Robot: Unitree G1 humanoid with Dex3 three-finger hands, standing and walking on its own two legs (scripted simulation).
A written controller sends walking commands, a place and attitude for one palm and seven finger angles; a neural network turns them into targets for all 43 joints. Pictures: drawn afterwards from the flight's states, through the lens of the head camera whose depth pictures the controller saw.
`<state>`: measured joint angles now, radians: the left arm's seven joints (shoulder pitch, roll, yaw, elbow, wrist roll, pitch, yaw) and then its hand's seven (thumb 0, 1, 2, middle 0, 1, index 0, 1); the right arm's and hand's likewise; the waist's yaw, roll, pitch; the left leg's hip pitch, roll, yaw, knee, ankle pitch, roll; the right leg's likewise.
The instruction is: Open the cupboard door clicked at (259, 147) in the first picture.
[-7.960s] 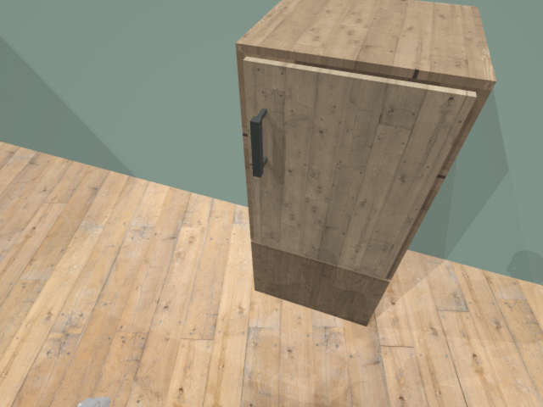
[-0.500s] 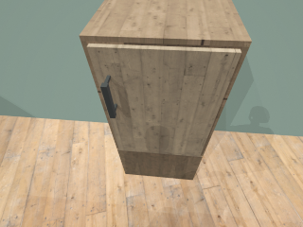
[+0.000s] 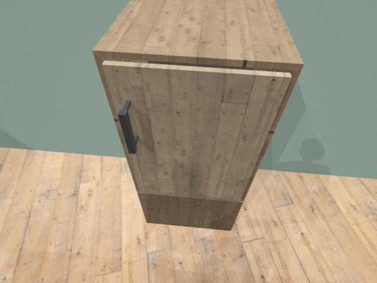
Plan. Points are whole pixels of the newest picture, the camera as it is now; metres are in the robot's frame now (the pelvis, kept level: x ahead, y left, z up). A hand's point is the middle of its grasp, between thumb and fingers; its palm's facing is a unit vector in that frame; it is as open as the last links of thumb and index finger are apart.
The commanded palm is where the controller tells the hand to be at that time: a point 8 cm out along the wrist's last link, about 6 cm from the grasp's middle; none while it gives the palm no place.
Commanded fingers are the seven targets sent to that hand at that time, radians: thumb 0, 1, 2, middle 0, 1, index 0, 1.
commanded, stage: look again from close up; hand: left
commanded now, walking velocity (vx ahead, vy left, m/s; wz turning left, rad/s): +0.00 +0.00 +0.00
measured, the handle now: (130, 128) +0.48 +0.19 +0.03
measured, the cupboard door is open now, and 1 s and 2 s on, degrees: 0 0 0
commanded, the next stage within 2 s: raise the hand with hooked fingers in 0.48 s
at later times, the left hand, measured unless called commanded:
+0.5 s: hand out of the picture -0.01 +0.18 -0.17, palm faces +0.01 -0.98 -0.21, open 7.3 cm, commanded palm none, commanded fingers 0.00 0.90 0.90 -0.20 -0.30 -0.20 -0.30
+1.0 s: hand out of the picture +0.12 +0.19 -0.05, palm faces +0.00 -1.00 +0.02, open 8.5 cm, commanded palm +0.11 +0.25 -0.04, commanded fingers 0.00 0.39 0.68 -0.24 -0.63 -0.24 -0.63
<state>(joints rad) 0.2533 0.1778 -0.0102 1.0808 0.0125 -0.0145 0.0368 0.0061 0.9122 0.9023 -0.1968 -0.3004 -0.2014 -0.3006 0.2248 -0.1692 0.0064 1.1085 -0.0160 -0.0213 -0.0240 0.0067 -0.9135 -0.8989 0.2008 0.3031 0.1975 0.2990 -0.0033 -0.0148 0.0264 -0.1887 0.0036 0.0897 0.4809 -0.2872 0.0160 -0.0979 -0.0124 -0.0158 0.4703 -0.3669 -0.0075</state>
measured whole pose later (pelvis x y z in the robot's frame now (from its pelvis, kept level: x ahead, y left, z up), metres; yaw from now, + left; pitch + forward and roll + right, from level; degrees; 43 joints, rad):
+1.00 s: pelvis -0.08 -0.02 -0.08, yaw +2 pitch +11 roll +0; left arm 0.32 0.23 0.23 0.27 -0.33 -0.48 -0.46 0.01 0.61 0.78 -0.22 -0.49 -0.23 -0.49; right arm 0.14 -0.28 -0.06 0.52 0.03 -0.23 -0.04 0.01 -0.91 -0.90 0.20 0.30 0.20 0.30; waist 0.01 -0.02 -0.13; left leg -0.84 0.04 0.02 1.08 -0.42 -0.01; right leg -0.74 0.00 -0.09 1.10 -0.56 -0.05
